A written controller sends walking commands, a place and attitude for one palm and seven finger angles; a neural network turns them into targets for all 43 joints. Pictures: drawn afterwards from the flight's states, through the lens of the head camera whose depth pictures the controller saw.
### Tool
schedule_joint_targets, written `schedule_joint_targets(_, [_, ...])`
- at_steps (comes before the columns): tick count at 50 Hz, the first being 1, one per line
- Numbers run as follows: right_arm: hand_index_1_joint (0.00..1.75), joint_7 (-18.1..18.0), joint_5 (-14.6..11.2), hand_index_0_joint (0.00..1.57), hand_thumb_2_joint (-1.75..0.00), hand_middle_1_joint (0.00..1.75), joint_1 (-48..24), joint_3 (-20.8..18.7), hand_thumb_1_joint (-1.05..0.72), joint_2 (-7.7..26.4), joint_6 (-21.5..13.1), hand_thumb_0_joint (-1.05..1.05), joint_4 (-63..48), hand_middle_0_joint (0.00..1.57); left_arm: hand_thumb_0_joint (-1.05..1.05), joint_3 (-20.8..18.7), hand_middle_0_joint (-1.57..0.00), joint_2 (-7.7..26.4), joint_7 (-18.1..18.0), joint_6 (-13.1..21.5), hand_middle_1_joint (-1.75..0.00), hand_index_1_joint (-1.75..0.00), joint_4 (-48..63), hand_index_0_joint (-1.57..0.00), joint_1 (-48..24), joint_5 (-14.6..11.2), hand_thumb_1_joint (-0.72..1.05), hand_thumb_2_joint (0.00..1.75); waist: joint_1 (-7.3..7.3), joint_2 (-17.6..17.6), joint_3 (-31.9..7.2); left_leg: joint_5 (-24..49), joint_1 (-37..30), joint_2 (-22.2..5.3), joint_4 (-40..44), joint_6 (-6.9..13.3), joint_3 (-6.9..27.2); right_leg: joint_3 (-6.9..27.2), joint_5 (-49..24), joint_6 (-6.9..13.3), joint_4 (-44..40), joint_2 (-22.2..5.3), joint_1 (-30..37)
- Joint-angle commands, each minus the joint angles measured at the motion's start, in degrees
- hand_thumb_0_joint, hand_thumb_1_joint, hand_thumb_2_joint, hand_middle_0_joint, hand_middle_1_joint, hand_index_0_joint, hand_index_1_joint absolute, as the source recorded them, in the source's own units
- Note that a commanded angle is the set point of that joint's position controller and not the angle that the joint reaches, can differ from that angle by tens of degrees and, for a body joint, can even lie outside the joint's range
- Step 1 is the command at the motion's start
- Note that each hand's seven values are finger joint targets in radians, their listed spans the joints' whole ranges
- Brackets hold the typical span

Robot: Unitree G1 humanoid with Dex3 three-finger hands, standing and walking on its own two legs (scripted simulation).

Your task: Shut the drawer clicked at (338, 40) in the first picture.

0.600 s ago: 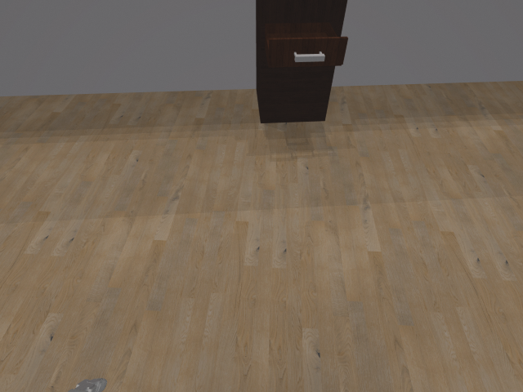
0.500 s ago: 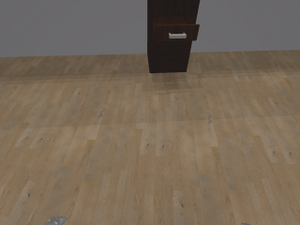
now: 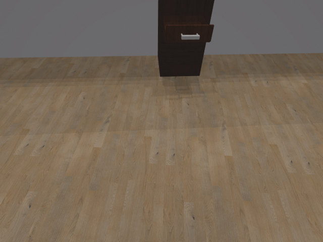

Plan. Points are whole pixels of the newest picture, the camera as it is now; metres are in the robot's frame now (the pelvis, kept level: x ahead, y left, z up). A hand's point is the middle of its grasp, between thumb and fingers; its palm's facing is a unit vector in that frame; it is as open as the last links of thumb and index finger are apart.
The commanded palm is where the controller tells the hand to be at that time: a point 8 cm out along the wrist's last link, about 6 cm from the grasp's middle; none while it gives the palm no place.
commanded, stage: stand and wait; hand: left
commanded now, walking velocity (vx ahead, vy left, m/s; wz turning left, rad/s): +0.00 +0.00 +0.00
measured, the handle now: (189, 35) +1.64 -0.13 -0.22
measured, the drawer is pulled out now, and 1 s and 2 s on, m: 0.20 0.20 0.20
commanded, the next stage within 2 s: look at it before walking up in 0.22 s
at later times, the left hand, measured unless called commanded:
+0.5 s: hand out of the picture +0.07 +0.25 -0.15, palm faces -0.03 -0.95 -0.32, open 7.3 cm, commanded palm none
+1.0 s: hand out of the picture +0.06 +0.25 -0.16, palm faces -0.03 -0.94 -0.33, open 7.3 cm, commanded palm none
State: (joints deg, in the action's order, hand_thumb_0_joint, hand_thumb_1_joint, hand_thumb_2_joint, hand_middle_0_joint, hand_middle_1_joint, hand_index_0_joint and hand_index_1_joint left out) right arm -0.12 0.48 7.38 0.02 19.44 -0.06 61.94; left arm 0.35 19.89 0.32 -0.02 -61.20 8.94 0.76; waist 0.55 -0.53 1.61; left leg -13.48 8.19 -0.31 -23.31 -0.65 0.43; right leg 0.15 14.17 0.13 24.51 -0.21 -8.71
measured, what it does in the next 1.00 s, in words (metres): stands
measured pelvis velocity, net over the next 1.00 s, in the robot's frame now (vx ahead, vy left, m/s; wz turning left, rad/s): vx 0.00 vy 0.01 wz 0.00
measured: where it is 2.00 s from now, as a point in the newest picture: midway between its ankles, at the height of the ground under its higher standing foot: (173, 233)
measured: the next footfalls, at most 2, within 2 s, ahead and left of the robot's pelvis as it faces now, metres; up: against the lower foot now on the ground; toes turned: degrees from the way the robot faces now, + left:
left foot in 1.76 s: +0.41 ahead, +0.03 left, +0.00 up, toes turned -13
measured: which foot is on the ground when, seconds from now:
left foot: down 0.00-1.00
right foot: down 0.00-1.00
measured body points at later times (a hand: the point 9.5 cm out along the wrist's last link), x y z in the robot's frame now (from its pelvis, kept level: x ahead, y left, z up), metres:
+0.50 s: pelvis -0.01 +0.00 +0.00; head -0.01 +0.01 +0.45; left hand +0.07 +0.30 -0.13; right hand +0.07 -0.29 -0.13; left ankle -0.01 +0.13 -0.74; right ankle -0.01 -0.12 -0.74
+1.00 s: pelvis +0.00 +0.01 +0.00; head +0.00 +0.01 +0.45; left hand +0.06 +0.30 -0.13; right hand +0.08 -0.29 -0.13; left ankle -0.01 +0.13 -0.74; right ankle -0.01 -0.12 -0.74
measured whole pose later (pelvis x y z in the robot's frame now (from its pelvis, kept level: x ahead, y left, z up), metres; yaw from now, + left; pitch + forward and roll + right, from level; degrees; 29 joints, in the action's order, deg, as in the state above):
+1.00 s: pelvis +0.00 +0.01 +0.00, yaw +0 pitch -2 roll +0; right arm 0.0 0.3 6.8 0.4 19.0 -0.3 63.6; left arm 0.6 19.5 0.2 0.1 -62.6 8.9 0.9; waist 0.8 -0.5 1.6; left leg -11.6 7.5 0.0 -20.6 -0.3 0.1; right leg 0.5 12.1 -0.4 21.6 -0.5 -8.0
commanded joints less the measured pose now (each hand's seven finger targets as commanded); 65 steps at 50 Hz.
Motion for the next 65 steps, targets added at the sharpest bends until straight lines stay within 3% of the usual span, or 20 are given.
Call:
schedule_joint_targets(1, [0.3, -0.8, 0.1, 0.2, -0.9, 0.3, -3.7, -2.1, -0.9, 11.5, -1.8, 0.0, -3.8, 0.2, 0.0, -2.4, -0.2, 11.7, -0.9, 1.4, -0.3, -0.3, 3.9, -0.2, -3.4, -0.3, 0.9, 0.9, -0.34, 0.2, -3.7, 9.6, -0.2, -6.0, 3.4, 2.4, 4.9, 5.9, -9.6, 2.0, -4.8, -6.9, 0.6])
schedule_joint_targets(8, [0.3, -0.7, 0.0, 0.2, -0.9, 0.3, -3.4, -2.0, -0.9, 11.6, -1.8, 0.0, -2.8, 0.2, 0.0, -2.2, -0.2, 11.6, -0.9, 1.4, -0.3, -0.3, 3.2, -0.2, -3.4, -0.3, 0.9, 0.9, -0.32, -0.1, -2.7, 7.6, 0.3, -6.1, 4.3, 2.3, 5.1, 6.2, -6.7, 1.9, -5.9, -6.8, -0.3])
schedule_joint_targets(29, [0.3, -0.7, 0.0, 0.2, -0.9, 0.3, -3.3, -2.0, -0.9, 11.7, -2.1, 0.0, -2.3, 0.2, 0.0, -2.2, -0.2, 11.2, -0.9, 1.5, -0.3, -0.3, 2.9, -0.2, -3.3, -0.2, 0.9, 0.9, -0.35, 0.9, -3.6, 11.0, -1.1, -6.5, 5.2, 2.3, 5.6, 5.6, -9.9, 1.6, -5.8, -6.7, 0.9])
schedule_joint_targets(47, [0.3, -0.6, -0.1, 0.2, -0.9, 0.3, -3.5, -1.9, -0.9, 11.8, -1.9, 0.0, -2.1, 0.2, 0.0, -2.1, -0.2, 11.3, -0.8, 1.4, -0.3, -0.3, 2.4, -0.2, -3.0, -0.1, 0.9, 0.9, -0.32, 0.4, -2.7, 9.7, -1.3, -6.5, 6.1, 2.3, 5.8, 5.6, -8.3, 1.4, -6.8, -6.8, 0.5])
schedule_joint_targets(49, [0.3, -0.5, 0.3, 0.2, -0.9, 0.3, 0.0, -0.5, -0.9, 5.4, -1.1, 0.0, -0.7, 0.2, 0.0, -0.8, -0.2, 5.1, -1.0, 0.3, -0.3, -0.3, 1.0, -0.2, 0.6, -0.1, 0.9, 0.9, -0.46, 0.1, -3.9, 4.6, -2.4, -6.3, 4.3, 1.2, 3.7, 6.0, -3.0, 0.8, -6.1, -6.0, -0.4])
schedule_joint_targets(50, [0.3, -0.5, 0.5, 0.2, -0.9, 0.3, 1.7, -0.5, -0.9, 4.8, -0.7, 0.0, -0.7, 0.2, 0.0, -0.8, -0.2, 4.4, -0.8, -0.3, -0.3, -0.3, 1.0, -0.2, 2.1, 0.1, 0.9, 0.9, -0.47, -0.3, -3.1, -1.5, -1.9, -6.3, 3.5, 1.2, 2.9, 6.7, 3.2, 1.0, -5.7, -5.4, -2.3])
schedule_joint_targets(52, [0.3, -0.5, 0.7, 0.2, -0.9, 0.3, 2.5, -1.3, -0.9, 5.7, -0.3, 0.0, -1.5, 0.2, 0.0, -1.5, -0.2, 4.8, 0.0, -1.0, -0.3, -0.3, 2.2, -0.2, 3.0, 0.4, 0.9, 0.9, -0.57, 0.7, 2.0, -13.3, 1.8, -6.7, 4.1, 1.8, 3.1, 8.1, 13.0, 1.9, -4.8, -3.8, -7.4])
schedule_joint_targets(54, [0.3, -0.5, 0.8, 0.2, -0.9, 0.3, 4.1, -2.2, -0.9, 7.0, -0.3, 0.0, -2.9, 0.2, 0.0, -2.3, -0.2, 4.4, 0.6, -1.1, -0.3, -0.3, 4.1, -0.2, 4.0, 0.6, 0.9, 0.9, -0.86, 3.0, 4.8, -20.6, 3.0, -8.9, 5.7, 3.4, 5.5, 7.4, 16.3, 2.2, -0.2, -1.5, -12.1])
schedule_joint_targets(56, [0.3, -0.7, 0.7, 0.2, -0.9, 0.3, 6.2, -3.5, -0.9, 8.7, -0.9, 0.0, -3.8, 0.2, 0.0, -2.7, -0.2, 2.4, 1.1, -0.6, -0.3, -0.3, 5.9, -0.2, 5.2, 0.6, 0.9, 0.9, -1.21, 7.6, 4.8, -23.4, 0.2, -14.5, 8.5, 6.7, 11.2, 2.8, 13.5, 1.7, 10.0, 1.8, -17.0])
schedule_joint_targets(57, [0.3, -0.9, 0.6, 0.2, -0.9, 0.3, 7.1, -4.0, -0.9, 9.4, -1.3, 0.0, -4.0, 0.2, 0.0, -2.8, -0.2, 0.9, 1.4, -0.3, -0.3, -0.3, 6.7, -0.2, 4.7, 0.6, 0.9, 0.9, -1.62, 10.5, 4.3, -19.7, -2.2, -18.1, 9.5, 8.8, 13.1, -0.7, 11.3, 1.1, 15.9, 2.0, -19.2])
schedule_joint_targets(59, [0.3, -1.0, 0.7, 0.2, -0.9, 0.3, 9.2, -4.4, -0.9, 8.0, -2.2, 0.0, -4.1, 0.2, 0.0, -3.3, -0.2, -0.4, 1.8, 0.4, -0.3, -0.3, 8.8, -0.2, 1.8, 0.6, 0.9, 0.9, -2.74, 10.4, 4.0, -5.9, -5.9, -20.6, 8.2, 11.0, 11.1, -1.6, 15.3, 0.5, 19.7, -1.2, -22.8])
schedule_joint_targets(61, [0.3, -1.0, 1.0, 0.2, -0.9, 0.3, 8.5, -4.3, -0.9, 6.7, -2.4, 0.0, -4.2, 0.2, 0.0, -3.7, -0.2, -1.9, 2.1, 0.8, -0.3, -0.3, 8.5, -0.2, 3.7, 0.6, 0.9, 0.9, -1.27, 9.0, 3.8, 2.5, -2.0, -19.3, 3.7, 9.1, 4.9, -3.7, 13.2, 0.6, 15.6, -1.8, -16.0])
schedule_joint_targets(62, [0.3, -1.1, 0.9, 0.2, -0.9, 0.3, 6.7, -4.2, -0.9, 6.0, -2.4, 0.0, -4.5, 0.2, 0.0, -3.9, -0.2, -2.5, 2.2, 1.0, -0.3, -0.3, 7.1, -0.2, 8.6, 0.6, 0.9, 0.9, 1.35, 7.8, 2.1, 3.2, 2.1, -17.0, -2.7, 6.8, 0.4, -5.0, 8.0, 0.9, 9.3, -1.1, -7.4])
schedule_joint_targets(63, [0.3, -0.9, 0.7, 0.2, -0.9, 0.3, 5.3, -3.8, -0.9, 4.6, -2.5, 0.0, -5.1, 0.2, 0.0, -4.6, -0.2, -1.0, 2.0, 1.5, -0.3, -0.3, 4.4, -0.2, 16.4, 0.8, 0.9, 0.9, 4.92, 1.2, -0.6, 1.3, 9.7, -12.5, -15.4, 3.8, -5.1, -3.8, 3.0, 1.9, 2.3, -0.7, 5.1])
schedule_joint_targets(64, [0.3, -0.2, -0.1, 0.2, -0.9, 0.3, 3.6, -2.8, -0.9, -0.3, -2.7, 0.0, -8.0, 0.2, 0.0, -6.2, -0.2, 6.2, 0.9, 2.5, -0.3, -0.3, 2.2, -0.2, 24.8, 1.3, 0.9, 0.9, 7.69, -20.3, -1.9, -13.7, 28.2, -4.3, -35.9, -0.4, -12.0, 23.4, 7.1, 8.0, -8.3, -16.6, 15.8])
schedule_joint_targets(65, [0.3, -0.1, 0.3, 0.2, -0.9, 0.3, -2.0, -2.8, -0.9, 1.0, -3.2, 0.0, -11.0, 0.2, 0.0, -6.1, -0.2, 7.2, -0.3, 2.8, -0.3, -0.3, 1.5, -0.2, 28.5, -0.2, 0.9, 0.9, 8.84, -17.7, -0.1, -19.9, 35.1, -3.4, -43.0, -0.2, -5.5, 36.9, 0.3, 12.3, -13.2, -22.2, 14.5])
